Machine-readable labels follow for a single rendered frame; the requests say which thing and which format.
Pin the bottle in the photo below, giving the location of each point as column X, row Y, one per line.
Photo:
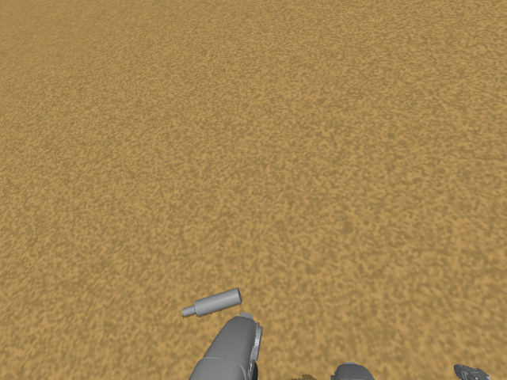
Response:
column 214, row 303

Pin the right robot hand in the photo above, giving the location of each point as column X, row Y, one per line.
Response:
column 469, row 373

